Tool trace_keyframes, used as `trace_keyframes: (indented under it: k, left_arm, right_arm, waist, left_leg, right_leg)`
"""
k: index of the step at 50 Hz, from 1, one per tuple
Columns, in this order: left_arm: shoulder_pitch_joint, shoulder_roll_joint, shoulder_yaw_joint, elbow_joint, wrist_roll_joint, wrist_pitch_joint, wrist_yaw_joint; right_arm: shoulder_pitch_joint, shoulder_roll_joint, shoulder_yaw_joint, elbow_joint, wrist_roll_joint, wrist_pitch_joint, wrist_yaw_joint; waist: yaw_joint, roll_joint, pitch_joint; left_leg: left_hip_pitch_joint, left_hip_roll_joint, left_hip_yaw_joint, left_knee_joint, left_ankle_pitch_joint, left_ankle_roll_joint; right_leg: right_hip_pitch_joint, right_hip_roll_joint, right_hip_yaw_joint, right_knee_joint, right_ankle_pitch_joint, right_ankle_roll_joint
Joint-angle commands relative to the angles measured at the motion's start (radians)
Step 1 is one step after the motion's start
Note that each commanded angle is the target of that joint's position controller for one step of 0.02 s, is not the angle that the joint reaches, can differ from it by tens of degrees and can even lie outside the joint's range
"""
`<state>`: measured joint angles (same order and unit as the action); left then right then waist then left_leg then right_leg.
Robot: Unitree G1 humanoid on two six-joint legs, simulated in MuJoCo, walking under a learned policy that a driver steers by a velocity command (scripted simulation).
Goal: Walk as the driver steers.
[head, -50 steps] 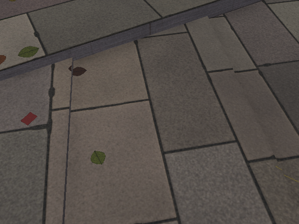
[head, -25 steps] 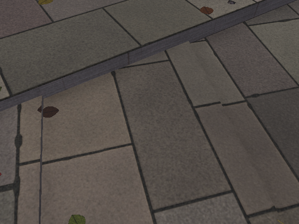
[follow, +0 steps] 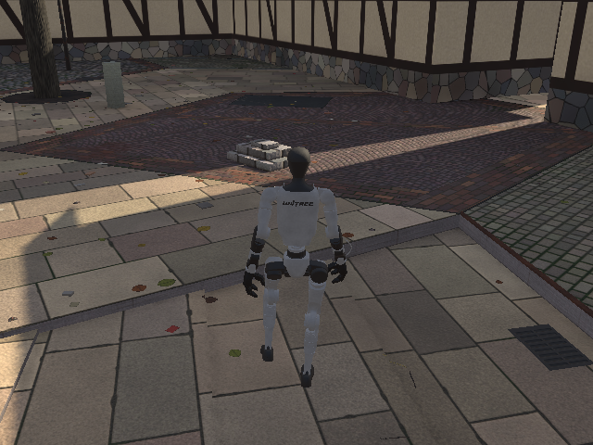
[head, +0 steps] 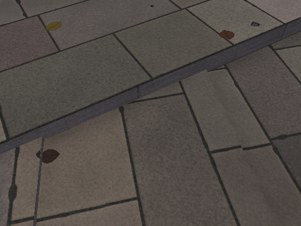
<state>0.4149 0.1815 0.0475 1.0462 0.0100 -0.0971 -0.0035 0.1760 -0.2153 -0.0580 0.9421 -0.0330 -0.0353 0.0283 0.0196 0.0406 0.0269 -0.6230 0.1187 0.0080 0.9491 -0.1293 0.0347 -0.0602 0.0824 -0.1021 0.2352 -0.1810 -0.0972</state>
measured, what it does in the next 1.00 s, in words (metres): walks ahead, turning left: left foot, then right foot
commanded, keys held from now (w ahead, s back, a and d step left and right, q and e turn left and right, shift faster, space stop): w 0.42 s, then w+q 0.58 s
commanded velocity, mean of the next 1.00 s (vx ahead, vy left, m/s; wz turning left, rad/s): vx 0.50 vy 0.00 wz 0.22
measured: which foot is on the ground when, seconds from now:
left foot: up 0.00-0.24, down 0.26-0.82, up 0.84-1.00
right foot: down 0.00-0.28, up 0.30-0.78, down 0.80-1.00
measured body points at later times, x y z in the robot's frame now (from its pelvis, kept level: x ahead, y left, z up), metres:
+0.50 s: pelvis +0.28 +0.06 +0.00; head +0.29 +0.07 +0.45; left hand +0.35 +0.31 -0.15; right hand +0.27 -0.20 -0.14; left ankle +0.28 +0.11 -0.75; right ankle +0.30 -0.10 -0.67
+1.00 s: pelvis +0.54 +0.02 +0.00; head +0.57 +0.01 +0.44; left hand +0.57 +0.30 -0.12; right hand +0.67 -0.23 -0.15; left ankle +0.47 +0.14 -0.66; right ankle +0.58 -0.06 -0.75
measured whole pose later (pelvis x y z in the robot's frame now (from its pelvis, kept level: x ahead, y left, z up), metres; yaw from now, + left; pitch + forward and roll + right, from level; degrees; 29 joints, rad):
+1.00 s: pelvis +0.54 +0.02 +0.00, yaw +16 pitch +1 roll +0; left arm 0.22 0.22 0.05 0.88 0.03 -0.10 0.00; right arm 0.27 -0.28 -0.09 0.90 -0.02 -0.03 0.02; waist -0.02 0.05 0.03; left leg -0.49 0.03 -0.01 1.13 -0.29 0.08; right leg -0.22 0.00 -0.14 0.38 -0.18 -0.05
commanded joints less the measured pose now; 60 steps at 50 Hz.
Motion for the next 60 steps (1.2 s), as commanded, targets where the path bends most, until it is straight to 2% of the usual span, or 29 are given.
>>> trace_keyframes:
  k: [1,6,8,10,12,13,14,15,16,17,18,19,21,24,29,35,37,39,40,41,42,43,44,45,47,50,52,57,60]
  left_arm:
    - [0.033,0.11,0.012,-0.039,-0.002,-0.014,0.003]
    - [0.118,0.117,0.008,-0.007,0.006,-0.012,0.012]
    - [0.125,0.126,0.011,0.003,0.012,-0.008,0.019]
    - [0.098,0.139,0.014,0.004,0.016,-0.006,0.025]
    - [0.065,0.156,0.018,0.003,0.016,0.0,0.025]
    - [0.053,0.145,0.013,-0.007,0.009,0.001,0.022]
    - [0.112,0.067,-0.007,-0.045,-0.03,0.0,0.01]
    - [0.141,0.093,0.008,-0.038,-0.027,0.001,0.007]
    - [0.051,0.132,0.021,-0.057,-0.007,0.007,0.009]
    - [-0.019,0.116,0.017,-0.077,0.0,0.001,0.004]
    - [-0.041,0.095,0.016,-0.078,0.001,0.003,0.0]
    - [-0.04,0.084,0.017,-0.081,0.018,0.016,-0.005]
    - [-0.007,0.059,0.013,-0.068,0.029,0.039,-0.015]
    - [-0.12,0.069,0.015,-0.115,0.034,0.051,-0.022]
    - [-0.34,0.072,0.008,-0.198,0.02,0.05,-0.023]
    - [-0.501,0.092,0.0,-0.279,0.008,0.037,-0.019]
    - [-0.479,0.114,0.005,-0.291,0.004,0.026,-0.017]
    - [-0.331,0.146,0.019,-0.257,0.004,0.011,-0.007]
    - [-0.178,0.178,0.034,-0.213,0.016,-0.002,0.004]
    - [-0.008,0.262,0.053,-0.204,0.044,-0.012,0.02]
    - [-0.025,0.346,0.071,-0.215,0.056,0.0,0.014]
    - [-0.104,0.252,0.056,-0.232,0.037,0.017,0.011]
    - [-0.183,0.165,0.033,-0.247,0.028,0.017,0.009]
    - [-0.207,0.131,0.023,-0.242,0.026,0.012,0.006]
    - [-0.193,0.113,0.016,-0.22,0.019,0.001,0.013]
    - [-0.138,0.127,0.021,-0.193,0.005,-0.024,0.009]
    - [-0.111,0.136,0.024,-0.182,0.006,-0.028,0.008]
    - [-0.072,0.15,0.026,-0.161,0.009,-0.027,0.008]
    - [-0.031,0.176,0.032,-0.144,0.008,-0.022,0.016]
  right_arm:
    - [-0.071,-0.026,0.003,-0.066,0.007,-0.003,0.004]
    - [-0.207,-0.024,0.014,-0.114,0.011,-0.012,0.002]
    - [-0.229,-0.035,0.012,-0.13,0.011,-0.018,0.001]
    - [-0.189,-0.047,0.006,-0.126,0.011,-0.027,-0.004]
    - [0.012,-0.074,-0.013,-0.062,0.007,-0.04,-0.018]
    - [0.187,-0.112,-0.03,-0.006,-0.008,-0.05,-0.028]
    - [0.332,-0.22,-0.058,0.013,-0.034,-0.055,-0.037]
    - [0.316,-0.232,-0.065,0.016,-0.007,-0.039,-0.024]
    - [0.19,-0.2,-0.055,-0.003,0.017,-0.032,-0.02]
    - [0.11,-0.131,-0.036,-0.018,0.021,-0.036,-0.017]
    - [0.075,-0.084,-0.021,-0.015,0.018,-0.042,-0.017]
    - [0.069,-0.052,-0.01,0.0,0.022,-0.047,-0.021]
    - [0.118,-0.048,-0.005,0.026,0.021,-0.063,-0.025]
    - [0.182,-0.09,-0.01,0.05,0.029,-0.072,-0.028]
    - [0.267,-0.099,-0.009,0.059,0.029,-0.064,-0.028]
    - [0.337,-0.121,-0.018,0.057,0.017,-0.054,-0.037]
    - [0.309,-0.139,-0.027,0.043,0.012,-0.05,-0.043]
    - [0.253,-0.163,-0.038,0.023,0.013,-0.049,-0.041]
    - [0.238,-0.151,-0.036,0.015,0.019,-0.051,-0.035]
    - [0.238,-0.096,-0.023,-0.028,0.03,-0.053,-0.031]
    - [0.356,-0.011,-0.009,-0.056,0.066,-0.047,-0.035]
    - [0.338,-0.105,-0.027,-0.03,0.036,-0.031,-0.04]
    - [0.276,-0.108,-0.031,-0.033,0.027,-0.026,-0.031]
    - [0.229,-0.082,-0.027,-0.042,0.023,-0.024,-0.022]
    - [0.212,-0.071,-0.029,-0.05,0.004,-0.002,-0.004]
    - [0.15,-0.06,-0.027,-0.083,0.002,0.023,0.013]
    - [0.08,-0.062,-0.023,-0.111,0.0,0.029,0.023]
    - [-0.099,-0.054,-0.005,-0.175,0.002,0.024,0.045]
    - [-0.192,-0.053,0.004,-0.211,-0.001,0.02,0.054]
  waist:
    - [-0.007,-0.093,0.066]
    - [0.035,-0.107,0.081]
    - [0.031,-0.108,0.087]
    - [-0.001,-0.114,0.068]
    - [-0.089,-0.108,-0.035]
    - [-0.154,-0.078,-0.134]
    - [-0.161,0.092,-0.28]
    - [-0.135,0.167,-0.353]
    - [-0.089,0.052,-0.202]
    - [-0.071,-0.001,-0.086]
    - [-0.039,-0.019,-0.017]
    - [-0.008,-0.003,0.01]
    - [0.013,0.017,0.009]
    - [0.01,0.004,0.039]
    - [-0.043,0.009,0.064]
    - [-0.091,0.04,0.051]
    - [-0.066,0.051,0.04]
    - [0.007,0.045,-0.017]
    - [0.071,-0.013,-0.106]
    - [0.123,-0.13,-0.263]
    - [0.047,-0.37,-0.341]
    - [0.016,-0.22,-0.26]
    - [-0.002,-0.114,-0.125]
    - [-0.009,-0.08,-0.058]
    - [-0.036,-0.134,-0.024]
    - [-0.044,-0.137,-0.023]
    - [-0.038,-0.125,-0.01]
    - [-0.01,-0.119,0.038]
    - [0.014,-0.116,0.061]
  left_leg:
    - [-0.042,-0.007,0.036,-0.132,0.098,-0.017]
    - [-0.032,-0.048,0.072,-0.311,0.126,0.008]
    - [-0.027,-0.059,0.071,-0.353,0.077,0.031]
    - [0.06,-0.091,0.084,-0.396,0.002,0.063]
    - [0.307,-0.158,0.115,-0.467,-0.023,0.103]
    - [0.557,-0.112,0.064,-0.489,0.014,0.136]
    - [0.885,0.171,-0.315,-0.514,-0.085,0.236]
    - [0.945,0.309,-0.681,-0.66,-0.092,0.311]
    - [0.814,0.264,-0.552,-0.675,-0.158,0.279]
    - [0.667,0.229,-0.429,-0.715,-0.144,0.253]
    - [0.558,0.177,-0.332,-0.756,-0.095,0.209]
    - [0.485,0.127,-0.259,-0.785,-0.064,0.17]
    - [0.444,0.103,-0.194,-0.801,0.06,0.17]
    - [0.456,0.076,-0.163,-0.831,0.12,0.192]
    - [0.519,0.044,-0.156,-0.831,0.19,0.188]
    - [0.649,0.059,-0.201,-0.725,0.333,0.186]
    - [0.657,0.071,-0.226,-0.675,0.376,0.165]
    - [0.604,0.047,-0.219,-0.54,0.486,0.129]
    - [0.535,-0.015,-0.173,-0.346,0.462,0.107]
    - [0.376,-0.092,-0.115,-0.053,0.182,0.088]
    - [0.058,-0.232,-0.033,0.202,-0.422,0.065]
    - [0.0,-0.15,-0.086,0.305,-0.371,0.08]
    - [-0.007,-0.108,-0.088,0.298,-0.271,0.077]
    - [0.016,-0.075,-0.084,0.261,-0.21,0.068]
    - [0.056,-0.043,-0.07,0.217,-0.168,0.048]
    - [0.01,-0.034,-0.051,0.212,-0.11,0.032]
    - [-0.051,-0.022,-0.041,0.183,-0.046,0.022]
    - [-0.054,-0.027,0.011,-0.084,0.11,0.008]
    - [-0.014,-0.036,0.065,-0.227,0.113,0.03]
  right_leg:
    - [-0.027,-0.253,0.156,-0.13,0.295,-0.094]
    - [0.108,-0.278,0.132,-0.097,0.407,-0.097]
    - [0.172,-0.304,0.134,-0.063,0.474,-0.1]
    - [0.198,-0.314,0.116,0.014,0.652,-0.085]
    - [0.183,-0.286,0.083,0.249,0.855,-0.058]
    - [0.052,-0.247,0.055,0.459,0.722,-0.039]
    - [-0.28,-0.137,-0.004,0.824,0.296,0.007]
    - [-0.472,0.002,0.075,1.073,-0.334,0.013]
    - [-0.554,-0.074,0.155,1.117,-0.261,-0.002]
    - [-0.563,-0.113,0.154,1.072,-0.182,-0.003]
    - [-0.53,-0.149,0.148,0.998,-0.133,-0.003]
    - [-0.483,-0.171,0.146,0.94,-0.104,0.005]
    - [-0.433,-0.176,0.128,0.904,-0.085,0.025]
    - [-0.522,-0.197,0.095,0.804,-0.013,0.066]
    - [-0.59,-0.181,0.071,0.541,0.135,0.119]
    - [-0.576,-0.136,0.081,0.38,0.143,0.11]
    - [-0.502,-0.124,0.094,0.328,0.088,0.092]
    - [-0.273,-0.083,0.079,0.253,0.029,0.065]
    - [-0.062,-0.101,0.094,0.201,0.056,0.039]
    - [0.183,-0.337,0.325,0.178,-0.099,-0.006]
    - [0.359,-0.56,0.754,0.048,-0.171,-0.097]
    - [0.249,-0.526,0.766,0.022,-0.27,-0.098]
    - [0.112,-0.477,0.598,0.011,-0.25,-0.074]
    - [0.014,-0.428,0.454,-0.014,-0.121,-0.054]
    - [-0.068,-0.363,0.285,-0.048,0.023,-0.02]
    - [-0.058,-0.362,0.175,-0.063,0.204,-0.034]
    - [-0.038,-0.358,0.112,-0.08,0.234,-0.039]
    - [-0.021,-0.332,-0.023,-0.1,0.265,-0.035]
    - [0.034,-0.355,-0.072,-0.099,0.306,-0.03]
